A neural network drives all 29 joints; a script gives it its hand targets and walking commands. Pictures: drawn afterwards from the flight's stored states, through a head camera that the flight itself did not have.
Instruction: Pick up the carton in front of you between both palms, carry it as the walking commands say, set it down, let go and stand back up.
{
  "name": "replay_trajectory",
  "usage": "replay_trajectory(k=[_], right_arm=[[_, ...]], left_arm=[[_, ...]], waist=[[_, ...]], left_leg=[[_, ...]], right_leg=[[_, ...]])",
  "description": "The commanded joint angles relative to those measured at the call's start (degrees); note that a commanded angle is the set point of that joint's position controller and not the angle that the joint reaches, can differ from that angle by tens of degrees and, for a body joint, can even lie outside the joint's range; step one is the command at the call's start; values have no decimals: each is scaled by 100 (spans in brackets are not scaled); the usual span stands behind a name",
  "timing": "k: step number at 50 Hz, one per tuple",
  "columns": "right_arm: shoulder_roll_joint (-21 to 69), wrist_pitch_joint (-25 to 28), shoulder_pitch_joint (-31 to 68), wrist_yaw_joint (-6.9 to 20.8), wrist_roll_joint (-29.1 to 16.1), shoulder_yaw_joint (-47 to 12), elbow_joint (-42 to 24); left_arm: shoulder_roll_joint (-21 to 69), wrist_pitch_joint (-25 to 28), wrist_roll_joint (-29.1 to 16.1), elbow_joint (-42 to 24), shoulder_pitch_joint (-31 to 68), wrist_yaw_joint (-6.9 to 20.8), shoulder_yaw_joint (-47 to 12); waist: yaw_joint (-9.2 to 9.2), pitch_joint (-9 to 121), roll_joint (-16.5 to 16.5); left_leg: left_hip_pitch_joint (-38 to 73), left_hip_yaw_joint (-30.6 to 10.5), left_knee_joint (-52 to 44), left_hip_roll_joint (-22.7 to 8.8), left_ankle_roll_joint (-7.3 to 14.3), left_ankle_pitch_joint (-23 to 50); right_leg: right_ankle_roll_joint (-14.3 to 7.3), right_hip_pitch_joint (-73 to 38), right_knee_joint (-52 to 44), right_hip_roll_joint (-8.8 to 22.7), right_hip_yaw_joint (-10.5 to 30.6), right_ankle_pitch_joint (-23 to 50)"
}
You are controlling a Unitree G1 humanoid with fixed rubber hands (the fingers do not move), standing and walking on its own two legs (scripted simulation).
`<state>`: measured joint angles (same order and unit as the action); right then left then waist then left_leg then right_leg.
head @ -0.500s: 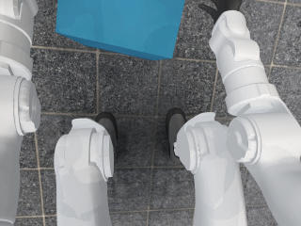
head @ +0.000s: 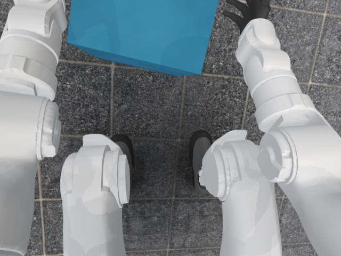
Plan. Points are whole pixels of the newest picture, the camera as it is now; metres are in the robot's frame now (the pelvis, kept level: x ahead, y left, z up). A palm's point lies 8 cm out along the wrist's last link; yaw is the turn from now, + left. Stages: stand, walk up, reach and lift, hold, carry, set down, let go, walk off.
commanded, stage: reach and lift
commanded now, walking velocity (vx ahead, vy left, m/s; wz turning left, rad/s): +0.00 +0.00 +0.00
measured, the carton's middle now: (147, 14) +0.54 +0.06 -0.25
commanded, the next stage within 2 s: none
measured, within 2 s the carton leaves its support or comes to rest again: leaves its support in 0.38 s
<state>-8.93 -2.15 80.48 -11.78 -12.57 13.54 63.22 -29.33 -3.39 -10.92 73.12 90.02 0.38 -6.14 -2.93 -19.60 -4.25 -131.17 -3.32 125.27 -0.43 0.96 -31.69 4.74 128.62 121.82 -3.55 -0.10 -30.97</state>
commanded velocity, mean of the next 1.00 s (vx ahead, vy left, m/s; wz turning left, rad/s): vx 0.00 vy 0.00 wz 0.00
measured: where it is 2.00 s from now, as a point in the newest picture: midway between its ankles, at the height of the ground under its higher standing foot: (164, 175)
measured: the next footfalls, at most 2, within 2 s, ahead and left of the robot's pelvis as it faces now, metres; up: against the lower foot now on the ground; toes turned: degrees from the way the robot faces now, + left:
none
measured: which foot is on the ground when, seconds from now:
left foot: down 0.00-1.00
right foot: down 0.00-1.00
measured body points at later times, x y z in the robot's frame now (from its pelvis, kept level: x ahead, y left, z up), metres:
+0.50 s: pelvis +0.01 +0.01 -0.01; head +0.36 +0.08 +0.26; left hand +0.56 +0.19 -0.18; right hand +0.56 -0.11 -0.14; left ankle +0.11 +0.12 -0.34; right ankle +0.13 -0.13 -0.34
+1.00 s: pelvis +0.00 -0.02 +0.10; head +0.27 +0.04 +0.46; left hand +0.51 +0.20 +0.03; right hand +0.51 -0.11 +0.04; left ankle +0.11 +0.12 -0.34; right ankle +0.13 -0.14 -0.34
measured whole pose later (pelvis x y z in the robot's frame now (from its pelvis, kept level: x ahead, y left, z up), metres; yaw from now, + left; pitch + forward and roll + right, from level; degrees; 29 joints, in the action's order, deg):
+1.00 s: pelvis +0.00 -0.02 +0.10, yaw +5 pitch +43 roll -2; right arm 7.5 -18.5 58.4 -8.0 12.1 35.3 34.2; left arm -7.4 -21.0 15.9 50.2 67.6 2.6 21.1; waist -1.1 7.8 -2.1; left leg -118.8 -4.0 102.6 2.4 -1.7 -26.8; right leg 3.8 117.0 102.0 -5.0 2.7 -28.2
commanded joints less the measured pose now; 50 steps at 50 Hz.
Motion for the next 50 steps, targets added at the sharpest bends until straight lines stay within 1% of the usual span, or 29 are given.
replay_trajectory(k=[1,4,5,7,8,9,10,12,15,17,19,21,23,25,27,29,31,33,35,36,38,39,41,44,47,50], right_arm=[[-59,109,1065,-5,29,-3,-513],[491,116,1324,44,116,-21,-498],[736,107,1414,76,217,37,-467],[1246,60,1563,165,596,283,-404],[2191,2,1980,380,660,109,-509],[2880,-99,2328,616,789,104,-533],[3359,-214,2554,830,932,95,-631],[4072,-410,2765,1168,1105,134,-803],[4728,-587,2692,1444,1209,159,-991],[5090,-660,2604,1539,1133,64,-1106],[5416,-705,2606,1580,939,-169,-1285],[5714,-757,2592,1594,712,-479,-1473],[6019,-837,2578,1611,489,-839,-1728],[6258,-955,2631,1634,332,-1222,-2076],[6320,-1083,2801,1658,282,-1564,-2505],[6325,-1179,3031,1643,236,-1900,-3054],[6360,-1284,3079,1627,310,-2044,-3297],[6431,-1393,2906,1607,566,-1913,-3139],[6485,-1500,2610,1591,941,-1559,-2721],[6489,-1548,2468,1593,1146,-1334,-2502],[6466,-1612,2238,1598,1532,-868,-2172],[6461,-1630,2175,1603,1692,-679,-2085],[6542,-1646,2144,1639,1872,-500,-2079],[6776,-1661,2143,1733,1900,-589,-2164],[7043,-1707,2045,1820,1808,-873,-2269],[7305,-1771,1849,1891,1664,-1261,-2416]], left_arm=[[-113,101,-53,-486,1818,22,-134],[611,91,-98,-487,2081,90,-400],[923,75,-60,-482,2193,136,-433],[1590,-3,106,-503,2439,280,-427],[2694,-67,70,-620,2711,501,-681],[3500,-143,136,-595,2811,733,-677],[4114,-231,286,-640,2752,927,-528],[4943,-369,546,-844,2520,1228,-234],[5574,-475,707,-1134,2292,1464,27],[5831,-514,692,-1385,2214,1498,-9],[6071,-529,578,-1710,2230,1462,-160],[6282,-538,442,-2239,2365,1375,-382],[6524,-590,340,-2884,2468,1267,-617],[6760,-690,284,-3484,2473,1151,-803],[6988,-831,325,-3891,2392,1031,-925],[7212,-996,396,-4063,2158,943,-965],[7435,-1160,485,-3981,1884,941,-903],[7643,-1288,635,-3710,1685,1014,-722],[7797,-1392,857,-3241,1494,1140,-401],[7854,-1440,982,-2995,1412,1214,-212],[7859,-1507,1260,-2546,1281,1343,212],[7859,-1522,1392,-2387,1238,1391,405],[7840,-1530,1620,-2190,1131,1458,724],[7858,-1503,1840,-2089,949,1493,997],[7944,-1500,1907,-2221,782,1498,1020],[8100,-1528,1836,-2551,632,1503,805]], waist=[[-2,6198,1086],[-66,6180,1047],[-121,6124,1044],[-296,5950,1129],[-293,5896,1190],[-286,5768,1250],[-214,5669,1264],[-87,5531,1158],[9,5633,967],[55,5968,900],[127,6548,896],[232,7402,1017],[327,8372,1230],[376,9270,1413],[398,9916,1530],[454,10221,1507],[451,10039,1392],[356,9368,1263],[199,8501,1180],[105,8121,1159],[-41,7524,1126],[-76,7399,1099],[-17,7431,1008],[181,7692,778],[346,8083,560],[443,8551,433]], left_leg=[[3528,-35,-1216,-23,-40,1358],[3481,-32,-1268,38,-25,1230],[3437,-33,-1273,64,-28,1178],[3408,-34,-1260,132,-70,1076],[3471,-47,-1257,190,-47,1092],[3459,-33,-1221,243,-52,1115],[3341,31,-1186,303,-47,1113],[3072,136,-1149,406,-12,1168],[2911,200,-1042,457,54,1478],[3141,216,-999,469,63,1806],[3515,263,-984,479,45,2196],[4161,315,-997,492,0,2670],[5070,358,-1011,510,-76,3285],[5954,383,-1077,535,-138,3739],[6604,391,-1184,570,-174,3856],[6735,442,-1351,638,-186,3615],[6369,518,-1605,718,-178,3016],[5491,614,-1922,785,-165,2034],[4673,657,-2235,798,-158,1155],[4368,663,-2375,798,-156,828],[3952,654,-2619,807,-134,361],[3878,654,-2731,814,-119,232],[3916,656,-2906,831,-91,263],[4108,679,-3117,859,-46,534],[4376,713,-3307,880,-10,820],[4783,729,-3482,895,-7,1150]], right_leg=[[-26,-2793,-643,-150,-501,1499],[-63,-2975,-663,-237,-515,1448],[-78,-3014,-670,-265,-523,1433],[-119,-3027,-692,-312,-538,1407],[-177,-2881,-666,-387,-560,1378],[-220,-2743,-623,-437,-579,1343],[-241,-2671,-577,-464,-579,1293],[-241,-2588,-524,-508,-609,1278],[-275,-2511,-439,-567,-623,1478],[-284,-2464,-369,-605,-640,1681],[-265,-2482,-312,-627,-665,1918],[-246,-2495,-305,-639,-700,2131],[-212,-2359,-355,-670,-769,2290],[-179,-2240,-483,-706,-835,2319],[-152,-2127,-630,-746,-859,2184],[-135,-2261,-801,-778,-855,1987],[-143,-2503,-1040,-800,-840,1689],[-195,-2787,-1333,-795,-791,1239],[-249,-2864,-1642,-776,-738,749],[-273,-2862,-1792,-765,-723,557],[-309,-2869,-2080,-751,-700,274],[-313,-2898,-2212,-741,-686,192],[-297,-3045,-2418,-740,-651,217],[-240,-3334,-2669,-759,-602,390],[-173,-3717,-2905,-775,-557,606],[-120,-4103,-3106,-785,-529,880]])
